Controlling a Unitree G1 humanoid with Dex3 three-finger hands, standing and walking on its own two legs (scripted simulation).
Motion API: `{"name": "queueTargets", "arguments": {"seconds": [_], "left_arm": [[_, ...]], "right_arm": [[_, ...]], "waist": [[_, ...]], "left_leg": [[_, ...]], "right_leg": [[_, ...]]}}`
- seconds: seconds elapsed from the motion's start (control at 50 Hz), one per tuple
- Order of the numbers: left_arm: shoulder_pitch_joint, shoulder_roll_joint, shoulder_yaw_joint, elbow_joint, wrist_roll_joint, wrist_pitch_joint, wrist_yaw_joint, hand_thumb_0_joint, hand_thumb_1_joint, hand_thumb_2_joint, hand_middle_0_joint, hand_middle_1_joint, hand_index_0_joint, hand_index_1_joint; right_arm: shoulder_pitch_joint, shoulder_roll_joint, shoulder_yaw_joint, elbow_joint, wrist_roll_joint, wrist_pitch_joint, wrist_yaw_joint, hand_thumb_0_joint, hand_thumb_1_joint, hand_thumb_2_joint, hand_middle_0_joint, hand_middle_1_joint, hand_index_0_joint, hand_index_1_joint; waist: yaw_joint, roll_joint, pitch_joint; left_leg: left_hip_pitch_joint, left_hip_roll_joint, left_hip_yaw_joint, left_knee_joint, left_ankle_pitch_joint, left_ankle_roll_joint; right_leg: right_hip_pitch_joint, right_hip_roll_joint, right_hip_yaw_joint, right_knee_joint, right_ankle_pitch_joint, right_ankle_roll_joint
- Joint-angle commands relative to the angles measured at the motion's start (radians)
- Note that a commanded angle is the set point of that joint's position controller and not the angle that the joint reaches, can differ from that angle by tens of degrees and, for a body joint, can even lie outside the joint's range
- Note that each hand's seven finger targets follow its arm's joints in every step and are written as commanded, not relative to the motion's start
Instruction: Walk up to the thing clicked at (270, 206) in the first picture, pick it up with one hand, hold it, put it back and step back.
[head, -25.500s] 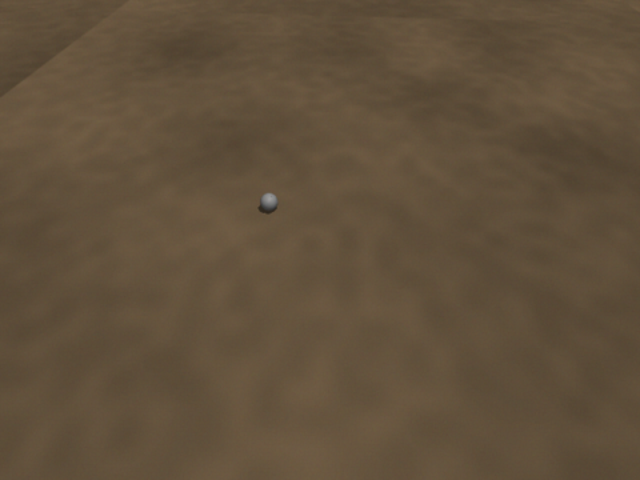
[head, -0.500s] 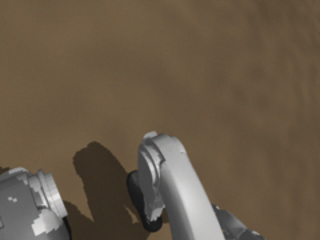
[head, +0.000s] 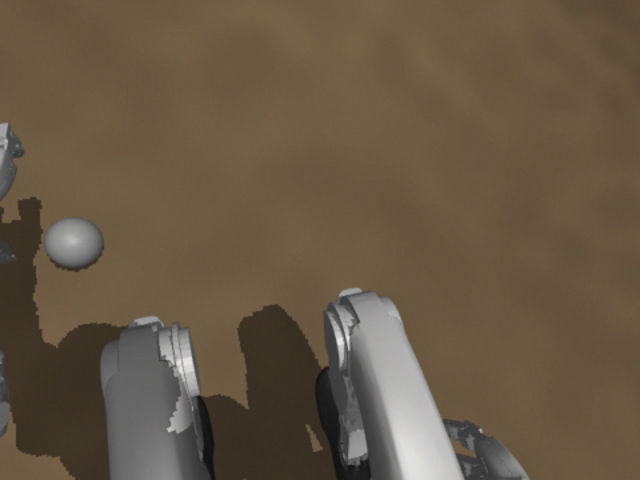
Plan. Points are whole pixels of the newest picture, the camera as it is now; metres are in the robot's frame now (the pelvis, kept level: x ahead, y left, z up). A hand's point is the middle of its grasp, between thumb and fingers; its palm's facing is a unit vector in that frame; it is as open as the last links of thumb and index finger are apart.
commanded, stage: withdraw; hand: left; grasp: from above
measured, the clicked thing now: (74, 242) +0.48 +0.32 -0.31
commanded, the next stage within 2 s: home in 0.36 s
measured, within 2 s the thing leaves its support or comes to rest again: neither
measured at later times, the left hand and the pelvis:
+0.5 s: hand (17, 223) +0.46 +0.34 -0.16, palm faces -0.39 -0.05 -0.92, open 14.0 cm; pelvis -0.01 +0.00 -0.03, yaw +0 degrees
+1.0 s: hand out of the picture +0.34 +0.30 +0.02, palm faces -0.26 -0.61 -0.75, open 8.2 cm; pelvis +0.00 +0.00 +0.12, yaw +4 degrees
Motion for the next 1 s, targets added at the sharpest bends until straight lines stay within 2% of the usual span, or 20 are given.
{"name": "queueTargets", "arguments": {"seconds": [0.0, 0.04, 0.1, 0.14, 0.22, 0.3, 0.32, 0.38, 0.44, 0.46, 0.5, 0.54, 0.6, 0.64, 0.76, 0.82, 0.86, 0.9, 0.94, 0.98], "left_arm": [[-0.304, 0.235, 0.033, -0.098, -0.017, -0.036, -0.043, 0.000, -0.522, 1.004, -0.074, -1.003, -0.071, -1.005], [-0.314, 0.267, 0.048, -0.080, -0.013, -0.065, -0.047, 0.000, -0.522, 1.004, -0.078, -1.001, -0.075, -1.004], [-0.333, 0.265, 0.045, -0.034, 0.007, -0.113, -0.032, 0.000, -0.527, 1.009, -0.074, -1.001, -0.070, -1.005], [-0.349, 0.300, 0.060, 0.000, 0.037, -0.139, 0.000, 0.000, -0.535, 1.011, -0.072, -1.005, -0.068, -1.009], [-0.380, 0.303, 0.069, 0.034, 0.079, -0.169, 0.070, 0.000, -0.528, 1.002, -0.071, -1.001, -0.071, -1.001], [-0.431, 0.396, 0.138, 0.012, 0.123, -0.182, 0.141, 0.000, -0.518, 0.990, -0.073, -1.002, -0.077, -0.997], [-0.440, 0.403, 0.145, -0.003, 0.125, -0.180, 0.156, 0.000, -0.522, 0.992, -0.074, -1.001, -0.077, -0.997], [-0.461, 0.392, 0.146, -0.035, 0.125, -0.165, 0.182, 0.000, -0.522, 0.987, -0.072, -0.992, -0.075, -0.988], [-0.440, 0.413, 0.181, -0.134, 0.106, -0.134, 0.192, 0.000, -0.516, 0.976, -0.078, -0.979, -0.082, -0.974], [-0.427, 0.373, 0.158, -0.125, 0.101, -0.119, 0.187, 0.000, -0.436, 0.898, -0.158, -0.899, -0.162, -0.894], [-0.417, 0.346, 0.142, -0.127, 0.082, -0.085, 0.169, 0.000, -0.276, 0.954, -0.256, -0.739, -0.229, -0.734], [-0.368, 0.365, 0.175, -0.174, 0.036, -0.061, 0.151, 0.000, -0.178, 0.921, -0.246, -0.658, -0.221, -0.681], [-0.242, 0.260, 0.142, -0.199, -0.040, -0.012, 0.088, 0.000, 0.037, 0.866, -0.224, -0.540, -0.206, -0.556], [-0.190, 0.239, 0.152, -0.292, -0.107, 0.010, 0.039, 0.000, 0.192, 0.841, -0.212, -0.470, -0.199, -0.482], [0.096, 0.081, 0.134, -0.554, -0.368, 0.082, -0.097, 0.000, 0.672, 0.837, -0.191, -0.301, -0.190, -0.303], [0.222, 0.045, 0.151, -0.688, -0.463, 0.107, -0.131, 0.000, 0.899, 0.902, -0.200, -0.301, -0.200, -0.301], [0.270, -0.008, 0.135, -0.773, -0.513, 0.119, -0.142, 0.000, 0.900, 0.900, -0.200, -0.300, -0.200, -0.300], [0.299, -0.017, 0.157, -0.851, -0.562, 0.131, -0.138, 0.000, 0.900, 0.900, -0.200, -0.299, -0.200, -0.299], [0.373, -0.074, 0.137, -0.881, -0.602, 0.151, -0.138, 0.000, 0.900, 0.900, -0.200, -0.299, -0.200, -0.299], [0.433, -0.094, 0.148, -0.945, -0.656, 0.173, -0.132, 0.000, 0.899, 0.900, -0.200, -0.299, -0.200, -0.299]], "right_arm": [[0.201, -0.253, -0.072, -0.043, 0.011, 0.021, -0.057, 0.000, -0.898, -0.900, 0.200, 0.300, 0.200, 0.300], [0.195, -0.240, -0.055, -0.054, 0.007, 0.028, -0.068, 0.000, -0.898, -0.900, 0.200, 0.300, 0.200, 0.300], [0.185, -0.232, -0.034, -0.056, 0.002, 0.032, -0.080, 0.000, -0.897, -0.900, 0.200, 0.300, 0.200, 0.300], [0.185, -0.238, -0.020, -0.051, -0.006, 0.036, -0.085, 0.000, -0.898, -0.900, 0.200, 0.300, 0.200, 0.300], [0.186, -0.260, -0.013, -0.041, -0.023, 0.041, -0.088, 0.000, -0.897, -0.898, 0.200, 0.300, 0.200, 0.300], [0.195, -0.272, -0.012, -0.032, -0.039, 0.040, -0.086, 0.000, -0.895, -0.896, 0.200, 0.300, 0.200, 0.300], [0.192, -0.269, -0.014, -0.031, -0.043, 0.039, -0.085, 0.000, -0.897, -0.897, 0.200, 0.300, 0.200, 0.300], [0.213, -0.272, -0.027, -0.018, -0.049, 0.028, -0.081, 0.000, -0.898, -0.897, 0.200, 0.300, 0.200, 0.300], [0.228, -0.282, -0.062, -0.018, -0.041, 0.020, -0.080, 0.000, -0.901, -0.897, 0.200, 0.300, 0.200, 0.300], [0.238, -0.275, -0.068, -0.016, -0.039, 0.016, -0.078, 0.000, -0.882, -0.895, 0.199, 0.300, 0.199, 0.300], [0.257, -0.267, -0.076, -0.005, -0.030, 0.014, -0.078, 0.000, -0.882, -0.894, 0.200, 0.299, 0.199, 0.299], [0.271, -0.263, -0.090, -0.007, -0.019, 0.015, -0.075, 0.000, -0.884, -0.895, 0.199, 0.299, 0.199, 0.299], [0.279, -0.245, -0.114, -0.014, 0.008, 0.022, -0.073, 0.000, -0.889, -0.896, 0.199, 0.299, 0.199, 0.299], [0.281, -0.243, -0.138, -0.027, 0.030, 0.028, -0.076, 0.000, -0.892, -0.897, 0.200, 0.300, 0.199, 0.300], [0.204, -0.197, -0.148, -0.095, 0.078, 0.041, -0.091, 0.000, -0.899, -0.899, 0.200, 0.300, 0.200, 0.300], [0.162, -0.182, -0.154, -0.131, 0.092, 0.040, -0.105, 0.000, -0.900, -0.900, 0.200, 0.300, 0.200, 0.300], [0.140, -0.172, -0.155, -0.147, 0.101, 0.036, -0.114, 0.000, -0.900, -0.900, 0.200, 0.300, 0.200, 0.300], [0.121, -0.174, -0.156, -0.156, 0.110, 0.026, -0.131, 0.000, -0.900, -0.900, 0.200, 0.300, 0.200, 0.300], [0.099, -0.169, -0.158, -0.169, 0.116, 0.015, -0.144, 0.000, -0.900, -0.900, 0.200, 0.300, 0.200, 0.300], [0.082, -0.162, -0.158, -0.186, 0.122, 0.000, -0.157, 0.000, -0.899, -0.900, 0.200, 0.300, 0.200, 0.300]], "waist": [[-0.059, 0.118, -0.465], [-0.050, 0.115, -0.479], [-0.053, 0.130, -0.500], [-0.047, 0.176, -0.511], [-0.058, 0.248, -0.528], [-0.044, 0.336, -0.601], [-0.035, 0.361, -0.635], [-0.057, 0.393, -0.649], [-0.023, 0.445, -0.753], [-0.038, 0.451, -0.753], [-0.046, 0.402, -0.750], [-0.003, 0.379, -0.808], [0.019, 0.343, -0.787], [0.045, 0.324, -0.814], [0.070, 0.157, -0.706], [0.096, 0.134, -0.698], [0.090, 0.153, -0.678], [0.102, 0.181, -0.656], [0.101, 0.173, -0.626], [0.105, 0.170, -0.630]], "left_leg": [[0.386, -0.023, 0.088, -0.253, 0.048, 0.040], [0.371, -0.025, 0.099, -0.250, 0.057, 0.040], [0.380, -0.024, 0.099, -0.247, 0.064, 0.040], [0.400, -0.021, 0.098, -0.242, 0.079, 0.033], [0.459, -0.021, 0.087, -0.241, 0.086, 0.023], [0.515, -0.024, 0.085, -0.226, 0.110, 0.012], [0.526, -0.022, 0.088, -0.217, 0.120, 0.011], [0.547, -0.024, 0.094, -0.212, 0.121, 0.011], [0.629, -0.022, 0.089, -0.242, 0.126, 0.006], [0.635, -0.020, 0.087, -0.250, 0.122, 0.006], [0.618, -0.020, 0.095, -0.250, 0.125, 0.015], [0.607, -0.025, 0.106, -0.269, 0.134, 0.020], [0.650, -0.026, 0.103, -0.333, 0.150, 0.023], [0.688, -0.027, 0.093, -0.377, 0.163, 0.024], [0.658, -0.019, 0.085, -0.495, 0.103, 0.042], [0.713, -0.014, 0.087, -0.556, 0.106, 0.042], [0.767, -0.011, 0.081, -0.606, 0.105, 0.038], [0.835, -0.004, 0.057, -0.682, 0.055, 0.031], [0.896, -0.001, 0.048, -0.740, 0.042, 0.026], [0.950, -0.003, 0.055, -0.778, 0.046, 0.024]], "right_leg": [[0.269, 0.031, -0.056, -0.311, 0.111, -0.085], [0.313, 0.031, -0.040, -0.316, 0.107, -0.081], [0.296, 0.031, -0.040, -0.296, 0.123, -0.078], [0.292, 0.033, -0.042, -0.273, 0.132, -0.083], [0.220, 0.029, -0.079, -0.231, 0.149, -0.086], [0.211, 0.025, -0.091, -0.189, 0.167, -0.087], [0.213, 0.026, -0.084, -0.182, 0.173, -0.089], [0.192, 0.018, -0.094, -0.179, 0.183, -0.083], [0.197, 0.009, -0.093, -0.177, 0.191, -0.086], [0.196, 0.010, -0.093, -0.183, 0.192, -0.087], [0.219, 0.014, -0.084, -0.219, 0.198, -0.084], [0.281, 0.011, -0.073, -0.239, 0.202, -0.084], [0.312, 0.010, -0.064, -0.285, 0.212, -0.082], [0.337, 0.006, -0.053, -0.308, 0.222, -0.083], [0.462, 0.010, -0.024, -0.458, 0.190, -0.074], [0.539, 0.006, -0.008, -0.521, 0.191, -0.074], [0.561, 0.002, -0.001, -0.556, 0.194, -0.076], [0.572, -0.004, -0.002, -0.581, 0.163, -0.076], [0.591, -0.007, 0.000, -0.623, 0.154, -0.076], [0.647, -0.010, 0.008, -0.673, 0.156, -0.074]]}}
